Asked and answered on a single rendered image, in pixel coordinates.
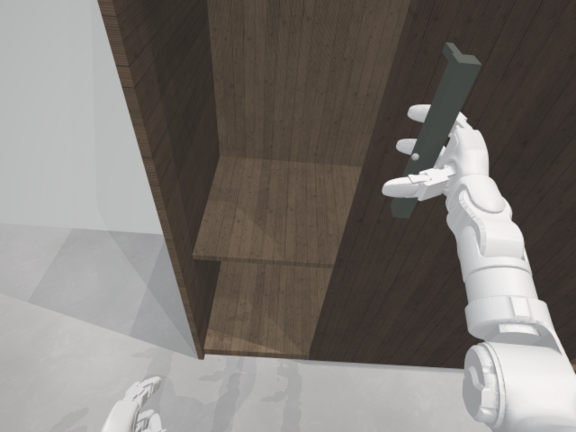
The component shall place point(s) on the right robot upper arm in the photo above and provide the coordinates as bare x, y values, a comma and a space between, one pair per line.
518, 388

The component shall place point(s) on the robot right hand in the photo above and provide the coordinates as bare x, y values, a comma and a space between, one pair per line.
465, 154

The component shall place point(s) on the handle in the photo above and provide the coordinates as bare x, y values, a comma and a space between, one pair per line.
455, 85

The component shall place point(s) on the right robot forearm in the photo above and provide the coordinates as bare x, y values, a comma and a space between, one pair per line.
503, 306

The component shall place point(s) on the robot left hand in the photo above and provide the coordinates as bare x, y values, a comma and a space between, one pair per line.
124, 415

